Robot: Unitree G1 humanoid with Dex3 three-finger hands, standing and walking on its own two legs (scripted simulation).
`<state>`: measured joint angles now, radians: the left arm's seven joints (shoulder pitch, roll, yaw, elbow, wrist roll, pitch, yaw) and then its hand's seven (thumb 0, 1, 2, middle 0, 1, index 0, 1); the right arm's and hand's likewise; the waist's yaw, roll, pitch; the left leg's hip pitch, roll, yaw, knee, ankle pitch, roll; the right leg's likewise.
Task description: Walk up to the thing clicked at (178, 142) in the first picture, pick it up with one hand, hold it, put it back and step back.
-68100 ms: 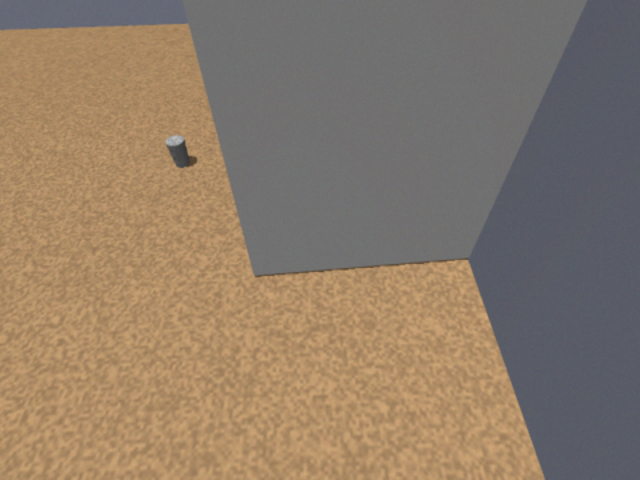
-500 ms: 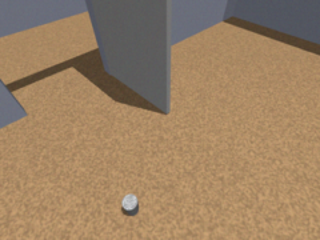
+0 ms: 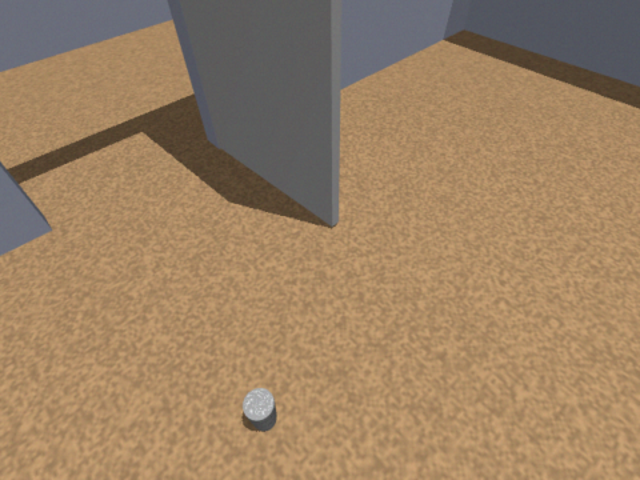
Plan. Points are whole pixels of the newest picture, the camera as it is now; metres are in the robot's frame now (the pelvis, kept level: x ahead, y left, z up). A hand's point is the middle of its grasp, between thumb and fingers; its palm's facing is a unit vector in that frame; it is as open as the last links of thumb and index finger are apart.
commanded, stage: stand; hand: left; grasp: from above
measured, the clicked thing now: (261, 411) +0.42 +0.21 -0.71
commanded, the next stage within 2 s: step back in 0.12 s
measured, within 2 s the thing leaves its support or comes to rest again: neither
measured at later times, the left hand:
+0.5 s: hand out of the picture +0.09 +0.31 -0.18, palm faces -0.02 -0.93 -0.37, open 7.3 cm
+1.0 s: hand out of the picture -0.06 +0.29 -0.16, palm faces -0.12 -0.91 -0.40, open 7.3 cm
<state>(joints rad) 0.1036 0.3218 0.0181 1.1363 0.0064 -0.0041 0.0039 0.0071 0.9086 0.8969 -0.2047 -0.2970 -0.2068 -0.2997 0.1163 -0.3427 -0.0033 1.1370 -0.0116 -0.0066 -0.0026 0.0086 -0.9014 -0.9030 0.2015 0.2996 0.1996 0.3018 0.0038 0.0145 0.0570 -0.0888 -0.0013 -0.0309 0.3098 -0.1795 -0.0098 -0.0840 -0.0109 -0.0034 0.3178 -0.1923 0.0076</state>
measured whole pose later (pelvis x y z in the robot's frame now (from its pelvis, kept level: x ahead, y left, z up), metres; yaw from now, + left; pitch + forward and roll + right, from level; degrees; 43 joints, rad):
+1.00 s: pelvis -0.17 +0.03 -0.03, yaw -7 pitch -3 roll +0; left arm 0.19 0.36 0.08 0.85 0.03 0.05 -0.01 0.01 0.91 0.90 -0.20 -0.30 -0.21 -0.30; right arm 0.11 -0.38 -0.06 0.89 -0.01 0.05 -0.01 0.01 -0.90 -0.90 0.20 0.30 0.20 0.30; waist 0.00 0.02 0.16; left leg -0.46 -0.03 -0.01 0.81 -0.42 0.00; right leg -0.25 0.03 0.04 0.66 -0.37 -0.03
